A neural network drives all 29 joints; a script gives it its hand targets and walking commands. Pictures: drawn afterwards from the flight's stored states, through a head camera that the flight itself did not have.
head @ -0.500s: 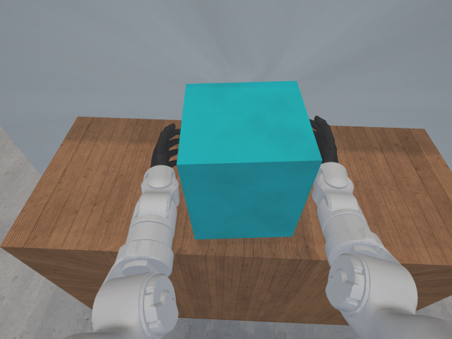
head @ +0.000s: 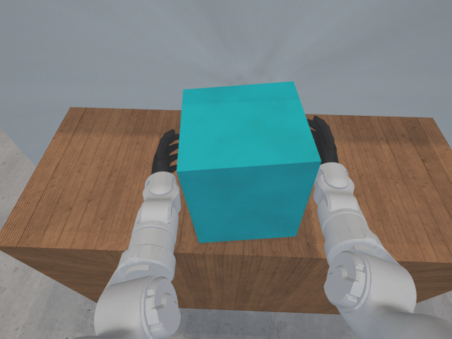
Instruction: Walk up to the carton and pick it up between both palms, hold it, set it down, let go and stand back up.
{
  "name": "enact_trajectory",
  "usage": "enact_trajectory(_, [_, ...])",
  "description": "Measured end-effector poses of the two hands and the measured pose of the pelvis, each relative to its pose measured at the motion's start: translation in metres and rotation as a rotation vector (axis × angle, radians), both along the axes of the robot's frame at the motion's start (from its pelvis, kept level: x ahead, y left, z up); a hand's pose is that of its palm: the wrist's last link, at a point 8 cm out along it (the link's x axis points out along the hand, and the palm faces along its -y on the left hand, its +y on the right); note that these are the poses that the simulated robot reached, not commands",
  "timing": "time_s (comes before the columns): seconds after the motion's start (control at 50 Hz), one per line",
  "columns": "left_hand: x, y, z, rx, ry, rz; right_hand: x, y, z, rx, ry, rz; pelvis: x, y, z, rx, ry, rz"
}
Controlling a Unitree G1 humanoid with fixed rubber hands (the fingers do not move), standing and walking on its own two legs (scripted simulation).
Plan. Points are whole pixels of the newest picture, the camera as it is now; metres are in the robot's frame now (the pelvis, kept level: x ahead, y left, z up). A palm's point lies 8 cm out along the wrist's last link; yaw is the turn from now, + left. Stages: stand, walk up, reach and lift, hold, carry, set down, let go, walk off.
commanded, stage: set down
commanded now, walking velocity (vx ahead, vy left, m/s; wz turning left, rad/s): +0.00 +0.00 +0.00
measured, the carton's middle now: (243, 167) +0.44 -0.03 +0.03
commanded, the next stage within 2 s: none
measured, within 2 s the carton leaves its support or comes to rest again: neither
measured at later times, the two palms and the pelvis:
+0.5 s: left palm (168, 176) +0.41 +0.11 +0.04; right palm (325, 162) +0.41 -0.19 +0.06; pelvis +0.00 +0.00 +0.00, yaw -1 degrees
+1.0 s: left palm (169, 177) +0.40 +0.11 +0.04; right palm (326, 167) +0.41 -0.19 +0.06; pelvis +0.00 +0.00 +0.00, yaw -1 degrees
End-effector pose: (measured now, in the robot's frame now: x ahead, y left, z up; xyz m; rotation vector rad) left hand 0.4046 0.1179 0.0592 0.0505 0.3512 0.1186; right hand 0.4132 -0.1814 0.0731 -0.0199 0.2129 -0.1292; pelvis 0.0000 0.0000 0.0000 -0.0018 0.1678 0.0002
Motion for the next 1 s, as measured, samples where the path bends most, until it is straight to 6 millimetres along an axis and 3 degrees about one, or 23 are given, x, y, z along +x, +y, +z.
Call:
enact_trajectory(0.42, [0.002, -0.006, -0.016, -0.006, 0.007, -0.001, 0.003, -0.006, -0.011, -0.007, 0.005, 0.002, 0.0, -0.001, -0.001, 0.004, 0.044, -0.011])
enact_trajectory(1.0, [-0.001, -0.008, -0.018, -0.013, -0.012, -0.006, -0.005, -0.008, -0.017, -0.019, -0.012, -0.008, -0.004, 0.001, -0.001, 0.01, 0.029, -0.022])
